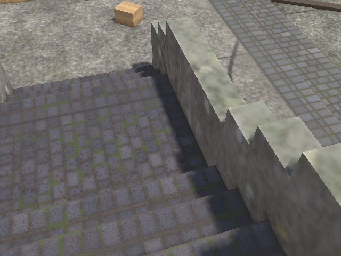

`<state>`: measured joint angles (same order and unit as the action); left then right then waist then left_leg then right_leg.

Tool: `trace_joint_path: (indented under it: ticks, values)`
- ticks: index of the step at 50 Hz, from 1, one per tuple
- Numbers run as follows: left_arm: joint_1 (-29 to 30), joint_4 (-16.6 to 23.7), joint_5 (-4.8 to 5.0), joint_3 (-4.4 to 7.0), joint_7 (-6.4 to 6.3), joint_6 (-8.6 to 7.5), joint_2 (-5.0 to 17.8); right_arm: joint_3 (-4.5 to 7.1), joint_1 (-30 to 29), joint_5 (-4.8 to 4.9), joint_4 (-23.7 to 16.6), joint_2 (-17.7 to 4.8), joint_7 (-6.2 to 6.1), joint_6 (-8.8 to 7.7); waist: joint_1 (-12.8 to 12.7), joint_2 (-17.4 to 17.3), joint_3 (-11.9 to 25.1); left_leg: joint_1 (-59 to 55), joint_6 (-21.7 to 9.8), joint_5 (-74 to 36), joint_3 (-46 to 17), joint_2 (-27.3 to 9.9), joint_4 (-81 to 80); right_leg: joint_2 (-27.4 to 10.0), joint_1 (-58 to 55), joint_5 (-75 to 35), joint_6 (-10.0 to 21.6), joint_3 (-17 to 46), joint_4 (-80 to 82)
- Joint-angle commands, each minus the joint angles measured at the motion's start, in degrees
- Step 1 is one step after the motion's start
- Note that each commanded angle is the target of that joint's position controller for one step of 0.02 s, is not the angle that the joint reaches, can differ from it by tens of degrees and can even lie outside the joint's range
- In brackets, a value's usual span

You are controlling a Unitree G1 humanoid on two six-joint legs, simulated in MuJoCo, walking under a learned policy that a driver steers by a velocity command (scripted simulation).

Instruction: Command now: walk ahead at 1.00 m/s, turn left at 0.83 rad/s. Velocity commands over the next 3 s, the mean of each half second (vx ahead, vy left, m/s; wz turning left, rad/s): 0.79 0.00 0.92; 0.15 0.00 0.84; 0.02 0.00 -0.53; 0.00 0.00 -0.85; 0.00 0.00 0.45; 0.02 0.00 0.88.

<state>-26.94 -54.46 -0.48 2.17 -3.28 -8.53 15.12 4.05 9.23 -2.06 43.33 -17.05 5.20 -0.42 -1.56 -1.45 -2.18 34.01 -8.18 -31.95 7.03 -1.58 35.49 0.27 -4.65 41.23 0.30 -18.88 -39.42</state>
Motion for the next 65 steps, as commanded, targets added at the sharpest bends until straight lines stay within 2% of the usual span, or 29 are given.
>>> trace_joint_path:
  ticks: [1,3,4,5,7,9,10,12,13,14,17,21,23,24,25,28,29,30,36,40,43,47,48,49,51,54,58,63,65]
  values:
    - [1.51,2.47,-1.00,0.59,-1.60,0.57,6.47,0.08,10.63,-1.38,2.22,-0.98,-1.30,0.77,5.05,2.19,-3.31,-20.03,-0.92,0.73,5.10,4.20,-4.30,-12.09,14.64,-59.21,-0.83,0.11,-16.54]
    - [7.32,3.03,0.09,1.55,-2.42,3.27,8.01,2.87,32.65,-0.71,10.02,-7.28,-3.74,0.02,15.28,1.52,5.36,-36.93,-6.37,5.03,-0.67,1.96,-10.16,-11.40,14.99,-66.15,0.58,3.91,-54.95]
    - [15.86,3.40,0.31,1.92,-2.34,4.92,5.51,3.96,37.38,-0.36,11.00,-10.51,-4.16,-0.99,22.95,-8.11,-0.27,-42.10,-12.22,6.56,-7.68,-2.16,-20.11,-2.08,29.16,-26.86,1.12,4.48,-87.27]
    - [17.46,11.37,-0.19,-0.03,-1.64,3.49,-0.51,3.61,32.82,0.91,11.93,-15.57,-4.55,-0.45,12.13,-23.61,-4.87,-55.19,-10.92,-38.91,-11.66,-5.24,6.95,3.20,62.30,3.24,-0.51,9.07,-94.97]
    - [13.48,15.06,-2.34,-0.87,0.61,2.09,2.67,1.66,30.05,2.59,7.89,-9.41,-5.09,-0.45,6.77,6.37,11.09,-60.74,-16.15,-13.57,-32.97,-12.06,0.07,-2.63,69.70,-3.58,-0.85,20.02,-76.90]
    - [11.17,14.23,-6.21,-1.69,1.61,2.89,1.06,2.66,23.37,2.42,7.01,-13.39,-6.17,-0.51,1.25,5.11,6.87,-44.16,-22.44,17.64,-49.33,-16.56,-3.21,-3.80,74.73,3.08,-0.88,25.47,-73.26]
    - [16.60,15.04,-5.85,-1.78,1.52,3.81,1.78,2.08,20.80,1.50,6.01,-11.36,-6.17,-1.63,0.66,8.73,1.00,-32.85,-22.83,29.03,-55.19,-18.16,-5.84,-6.59,77.62,-0.76,-1.97,27.27,-67.88]
    - [24.81,17.62,-3.16,-0.97,1.48,4.95,5.03,-0.52,12.30,1.64,3.17,-5.07,-6.46,-3.10,-2.33,13.14,-6.34,3.67,-14.01,41.88,-37.57,-4.32,-15.56,-6.61,48.17,-34.58,-6.48,24.33,-25.41]
    - [22.26,15.36,-4.09,-1.32,2.09,5.39,2.91,-0.31,12.47,1.68,3.58,-5.94,-6.80,-3.11,-1.61,5.70,-5.24,12.64,-12.23,31.38,-34.60,-0.40,-13.71,-4.56,31.32,-42.78,-5.81,19.99,-25.15]
    - [13.19,11.21,-3.32,-1.12,2.72,5.58,1.58,0.17,12.64,1.70,4.45,-6.86,-6.35,-3.15,-3.18,1.41,-1.11,11.98,-10.40,19.82,-31.07,0.17,-6.96,-3.61,22.92,-52.44,-4.21,18.54,-30.64]
    - [22.85,15.35,-2.34,-1.44,3.31,2.98,1.36,-1.00,16.33,4.14,4.42,-1.89,-7.19,-3.50,4.84,5.50,1.15,-2.88,-3.26,37.58,-23.60,10.45,10.11,1.84,25.05,-76.15,-0.79,17.97,3.07]
    - [21.43,17.21,-0.04,-1.94,2.19,2.91,-2.62,-0.04,15.67,1.57,3.79,-3.41,-7.34,-0.43,6.09,-7.27,1.17,-12.33,-1.35,33.85,-28.78,10.64,25.92,3.47,17.38,-71.94,-1.50,22.23,15.08]
    - [-7.38,9.39,0.82,1.67,1.14,2.47,4.70,0.87,2.36,0.47,-0.27,-5.47,-7.11,-0.13,-11.99,-4.33,10.61,-4.24,2.02,30.28,-23.73,11.40,53.70,-2.89,-8.62,-81.96,-0.33,25.33,18.12]
    - [-6.84,9.05,-0.55,2.48,1.23,3.04,7.58,1.01,9.48,2.84,-0.53,-1.13,-7.55,0.12,-7.86,6.69,5.99,9.11,4.50,79.74,-15.64,18.95,77.25,-14.79,-14.64,-105.42,3.81,30.89,19.12]
    - [-3.38,11.47,-2.13,1.85,2.67,3.11,8.97,-0.47,22.88,6.17,-4.61,1.50,-8.57,0.93,2.77,16.77,17.99,25.55,5.94,89.31,-11.99,12.92,90.06,-31.48,-33.45,-135.59,9.89,38.95,-6.56]
    - [-3.00,12.84,-0.61,-0.44,3.00,3.66,2.21,-0.18,7.93,-0.42,-4.67,0.06,-8.26,1.94,-2.45,5.38,9.43,29.29,6.63,69.60,-8.27,5.92,86.10,-24.98,-5.51,-92.11,11.81,35.03,5.92]
    - [1.59,13.25,-0.98,0.73,1.76,3.74,6.57,-0.81,4.54,-0.12,-7.84,0.82,-7.30,3.31,0.21,12.57,8.00,28.72,7.09,65.74,-9.93,3.60,86.99,-30.28,3.99,-76.12,16.79,40.85,10.38]
    - [3.64,11.65,-0.41,0.43,1.77,4.16,4.65,-0.79,1.10,-1.16,-7.83,0.16,-7.33,5.21,2.13,8.32,2.31,26.36,7.37,59.46,-12.18,1.57,83.41,-27.15,17.19,-64.46,14.31,35.41,12.53]
    - [9.38,12.04,-0.07,-0.74,1.40,5.56,5.23,-1.43,-3.63,0.93,-10.54,2.91,-4.78,6.94,8.21,7.01,2.51,5.05,6.74,26.37,-5.05,2.02,43.16,-16.20,34.76,-56.01,4.72,14.50,12.16]
    - [2.22,11.99,-0.74,0.79,0.45,8.07,8.65,-0.74,-11.45,-0.35,-11.68,1.05,-5.70,7.95,2.35,7.41,5.94,17.18,5.23,36.30,-5.40,-0.38,45.48,-21.29,12.07,-61.71,7.18,15.40,3.36]
    - [-1.54,12.21,-3.56,1.92,0.00,12.85,9.81,-1.90,-15.50,3.12,-12.33,3.47,-4.41,7.29,-1.70,12.29,0.91,8.29,7.06,56.60,-0.45,1.36,27.50,-20.33,12.65,-56.79,7.77,11.60,5.43]
    - [2.42,13.05,-1.10,2.38,0.94,13.68,10.62,-0.93,-1.25,3.78,-7.18,1.22,-4.49,3.04,4.67,5.44,6.53,-21.42,3.99,54.74,-1.72,6.38,3.34,-17.12,21.66,-59.50,6.67,6.46,-10.82]
    - [-0.57,13.37,-0.70,1.80,1.25,12.89,7.72,-0.33,1.84,3.43,-5.40,-1.65,-5.06,1.65,4.60,-4.65,10.26,-34.41,1.44,34.03,-17.54,-3.38,-1.53,-14.64,33.19,-36.03,3.46,6.73,-25.53]
    - [-0.04,17.90,-0.03,-0.79,1.92,12.99,0.02,-0.42,2.40,4.36,-6.16,-5.99,-5.18,1.44,1.11,-14.05,15.12,-37.34,-6.91,-11.06,-39.17,-24.97,-1.18,-6.27,43.18,1.12,0.21,10.95,-34.89]
    - [7.40,16.44,2.03,-1.25,2.36,13.42,1.16,-2.45,2.79,2.87,-0.57,-1.62,-5.71,1.90,3.83,-10.20,11.32,-21.77,-11.84,8.01,-29.95,-21.82,-9.49,-3.69,34.91,-4.91,-1.48,23.40,-26.86]
    - [4.73,12.01,-1.01,1.07,2.04,13.87,6.07,-2.08,-10.10,1.52,-2.85,-1.04,-7.05,2.79,-1.42,-12.18,3.73,-6.08,-5.21,23.57,-12.06,-13.76,-8.11,-0.02,26.08,-14.08,-1.14,16.25,-30.53]
    - [8.33,13.45,-0.38,1.19,2.61,13.90,2.82,-1.06,-5.59,1.70,-2.51,-2.12,-7.82,2.98,-0.12,-4.25,5.72,-11.21,-4.20,20.92,-7.80,-14.78,-2.76,-0.25,28.73,-16.35,1.13,14.81,-28.35]
    - [9.97,16.60,1.12,0.48,4.28,13.89,1.20,0.72,-2.48,1.14,-1.28,-5.11,-7.65,4.28,1.63,-8.70,8.32,-16.79,-1.35,29.13,-10.27,-17.31,-1.60,1.10,23.02,-9.27,3.20,13.09,-6.30]
    - [2.98,15.02,-0.16,1.50,4.83,12.30,3.85,1.02,-4.07,1.85,-1.99,-3.47,-7.27,5.15,-2.55,6.94,7.08,-2.68,5.46,47.22,-1.10,-10.29,21.73,-3.29,10.33,-28.60,6.44,29.00,13.41]
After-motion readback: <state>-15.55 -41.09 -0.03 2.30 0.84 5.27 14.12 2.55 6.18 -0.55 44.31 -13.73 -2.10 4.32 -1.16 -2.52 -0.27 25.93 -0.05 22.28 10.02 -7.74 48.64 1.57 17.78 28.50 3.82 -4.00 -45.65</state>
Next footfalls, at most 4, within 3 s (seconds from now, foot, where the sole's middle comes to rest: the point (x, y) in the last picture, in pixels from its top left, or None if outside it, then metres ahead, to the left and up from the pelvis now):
0.08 left None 0.18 0.02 -0.88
0.46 right None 0.55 -0.05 -1.04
0.96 left None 0.46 0.13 -1.04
1.30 right None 0.56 -0.08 -1.04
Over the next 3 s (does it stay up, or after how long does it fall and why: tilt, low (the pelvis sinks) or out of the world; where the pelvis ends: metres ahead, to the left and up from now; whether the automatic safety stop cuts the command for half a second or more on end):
stays up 0.50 -0.01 -0.30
